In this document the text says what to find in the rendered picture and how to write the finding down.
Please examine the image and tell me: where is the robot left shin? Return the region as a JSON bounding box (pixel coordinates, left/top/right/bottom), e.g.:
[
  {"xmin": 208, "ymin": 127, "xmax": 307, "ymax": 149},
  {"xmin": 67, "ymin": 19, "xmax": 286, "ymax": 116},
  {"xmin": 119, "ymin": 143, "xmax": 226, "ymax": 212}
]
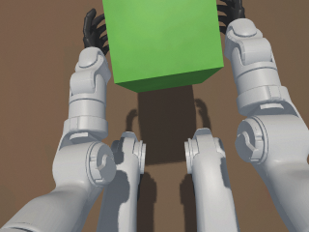
[{"xmin": 110, "ymin": 131, "xmax": 140, "ymax": 185}]

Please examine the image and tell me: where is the right robot upper arm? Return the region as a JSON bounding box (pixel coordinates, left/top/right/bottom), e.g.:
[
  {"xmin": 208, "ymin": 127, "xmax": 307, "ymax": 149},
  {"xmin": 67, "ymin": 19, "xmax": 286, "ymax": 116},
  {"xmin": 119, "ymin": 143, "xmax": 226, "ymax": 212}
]
[{"xmin": 235, "ymin": 114, "xmax": 309, "ymax": 232}]

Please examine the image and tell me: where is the robot right shin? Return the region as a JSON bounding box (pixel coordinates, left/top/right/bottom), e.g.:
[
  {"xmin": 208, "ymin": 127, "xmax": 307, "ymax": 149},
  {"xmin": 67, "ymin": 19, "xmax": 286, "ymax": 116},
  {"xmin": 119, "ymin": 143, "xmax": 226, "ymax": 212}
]
[{"xmin": 192, "ymin": 128, "xmax": 227, "ymax": 181}]

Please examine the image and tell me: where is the robot shin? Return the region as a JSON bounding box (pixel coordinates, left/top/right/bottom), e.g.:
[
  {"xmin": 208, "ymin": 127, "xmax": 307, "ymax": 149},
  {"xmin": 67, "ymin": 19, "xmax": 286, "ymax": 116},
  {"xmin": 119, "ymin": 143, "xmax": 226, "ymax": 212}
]
[
  {"xmin": 192, "ymin": 128, "xmax": 227, "ymax": 181},
  {"xmin": 110, "ymin": 131, "xmax": 140, "ymax": 185}
]

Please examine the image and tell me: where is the right robot hand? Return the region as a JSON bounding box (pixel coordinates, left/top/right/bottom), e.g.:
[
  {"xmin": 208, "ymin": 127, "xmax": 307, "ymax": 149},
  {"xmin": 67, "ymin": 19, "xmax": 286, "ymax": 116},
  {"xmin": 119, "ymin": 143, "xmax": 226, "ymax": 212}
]
[{"xmin": 216, "ymin": 0, "xmax": 246, "ymax": 35}]

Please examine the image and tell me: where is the left robot hand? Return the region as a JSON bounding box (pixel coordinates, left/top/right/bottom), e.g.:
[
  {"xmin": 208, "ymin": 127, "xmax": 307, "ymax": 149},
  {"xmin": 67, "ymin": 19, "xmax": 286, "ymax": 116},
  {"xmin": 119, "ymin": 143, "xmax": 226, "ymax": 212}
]
[{"xmin": 83, "ymin": 8, "xmax": 110, "ymax": 56}]

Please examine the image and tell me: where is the left robot upper arm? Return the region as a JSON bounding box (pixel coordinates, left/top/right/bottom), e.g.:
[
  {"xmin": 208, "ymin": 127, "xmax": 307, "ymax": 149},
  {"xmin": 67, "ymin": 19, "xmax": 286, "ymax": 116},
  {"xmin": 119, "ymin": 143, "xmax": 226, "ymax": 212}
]
[{"xmin": 0, "ymin": 141, "xmax": 117, "ymax": 232}]

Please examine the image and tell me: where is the left robot forearm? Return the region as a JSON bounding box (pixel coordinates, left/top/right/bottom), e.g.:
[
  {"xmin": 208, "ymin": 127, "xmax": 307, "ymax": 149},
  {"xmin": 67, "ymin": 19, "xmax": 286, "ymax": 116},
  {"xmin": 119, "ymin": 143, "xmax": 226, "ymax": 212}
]
[{"xmin": 52, "ymin": 46, "xmax": 112, "ymax": 177}]

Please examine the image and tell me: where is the right robot forearm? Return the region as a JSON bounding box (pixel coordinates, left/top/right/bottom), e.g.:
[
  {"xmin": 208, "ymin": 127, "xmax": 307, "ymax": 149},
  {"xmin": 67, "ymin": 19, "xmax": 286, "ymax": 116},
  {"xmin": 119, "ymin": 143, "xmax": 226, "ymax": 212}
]
[{"xmin": 224, "ymin": 18, "xmax": 309, "ymax": 132}]

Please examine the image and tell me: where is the carton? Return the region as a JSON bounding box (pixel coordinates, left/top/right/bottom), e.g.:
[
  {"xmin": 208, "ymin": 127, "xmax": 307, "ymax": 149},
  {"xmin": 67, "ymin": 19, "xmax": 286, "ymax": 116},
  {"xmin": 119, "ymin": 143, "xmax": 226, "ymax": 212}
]
[{"xmin": 102, "ymin": 0, "xmax": 224, "ymax": 93}]

